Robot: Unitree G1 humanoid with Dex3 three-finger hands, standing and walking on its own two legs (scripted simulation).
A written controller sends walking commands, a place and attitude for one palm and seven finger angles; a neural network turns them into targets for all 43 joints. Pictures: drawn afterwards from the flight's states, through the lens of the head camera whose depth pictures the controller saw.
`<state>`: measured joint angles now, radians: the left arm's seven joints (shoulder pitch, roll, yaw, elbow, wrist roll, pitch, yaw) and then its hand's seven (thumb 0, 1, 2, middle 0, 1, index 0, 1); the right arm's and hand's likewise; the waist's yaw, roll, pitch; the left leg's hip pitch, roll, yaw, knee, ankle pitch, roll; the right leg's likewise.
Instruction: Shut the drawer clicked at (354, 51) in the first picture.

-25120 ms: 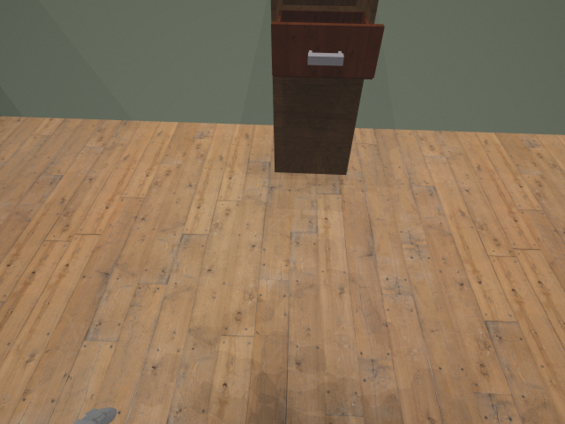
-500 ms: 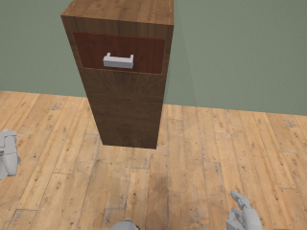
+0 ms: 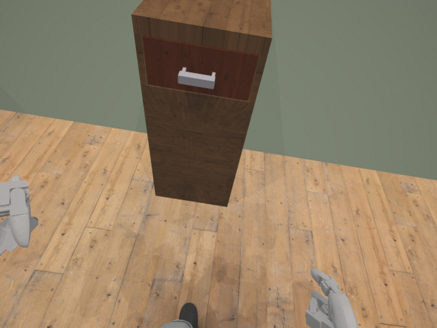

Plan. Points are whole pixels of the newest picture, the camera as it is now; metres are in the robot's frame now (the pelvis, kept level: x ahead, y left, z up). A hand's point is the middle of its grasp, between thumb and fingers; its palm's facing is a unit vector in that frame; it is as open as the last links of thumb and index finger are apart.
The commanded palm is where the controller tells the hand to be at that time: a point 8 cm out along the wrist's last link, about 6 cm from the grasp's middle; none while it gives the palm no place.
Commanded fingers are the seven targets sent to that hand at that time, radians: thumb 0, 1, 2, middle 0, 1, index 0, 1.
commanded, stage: step back with the hand held close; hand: left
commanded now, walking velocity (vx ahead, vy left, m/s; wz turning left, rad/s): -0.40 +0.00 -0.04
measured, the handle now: (197, 76) +0.79 +0.14 +0.01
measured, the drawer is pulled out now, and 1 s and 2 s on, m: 0.00 0.00 0.00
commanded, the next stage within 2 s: stop stepping back and stand still in 0.12 s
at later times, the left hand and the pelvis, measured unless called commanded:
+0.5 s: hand out of the picture +0.03 +0.27 +0.20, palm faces +0.30 -0.85 -0.44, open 3.2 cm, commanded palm +0.00 +0.30 +0.18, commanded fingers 0.00 0.90 0.90 -1.40 -1.60 -1.40 -1.60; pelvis -0.17 +0.05 -0.01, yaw -9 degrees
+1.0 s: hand out of the picture -0.09 +0.31 +0.19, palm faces +0.45 -0.80 -0.40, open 3.2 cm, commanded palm -0.14 +0.34 +0.18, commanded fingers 0.00 0.90 0.90 -1.40 -1.60 -1.40 -1.60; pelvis -0.29 +0.07 +0.00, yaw -4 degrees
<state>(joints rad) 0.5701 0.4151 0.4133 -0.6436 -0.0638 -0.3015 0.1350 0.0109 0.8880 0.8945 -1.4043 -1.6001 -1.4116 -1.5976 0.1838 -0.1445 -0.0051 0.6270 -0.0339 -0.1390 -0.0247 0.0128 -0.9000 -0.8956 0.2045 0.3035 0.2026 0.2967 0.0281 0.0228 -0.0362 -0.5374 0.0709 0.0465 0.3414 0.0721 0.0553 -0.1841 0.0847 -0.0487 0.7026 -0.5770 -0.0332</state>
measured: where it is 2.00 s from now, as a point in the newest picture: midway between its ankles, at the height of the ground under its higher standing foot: outside the picture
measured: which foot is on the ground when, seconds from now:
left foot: down 0.00-0.04, up 0.06-0.12, down 0.14-0.38, up 0.40-0.56, down 0.58-0.82, up 0.84-1.00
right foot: up 0.00-0.04, down 0.06-0.16, up 0.18-0.38, down 0.40-0.58, up 0.60-0.82, down 0.84-1.00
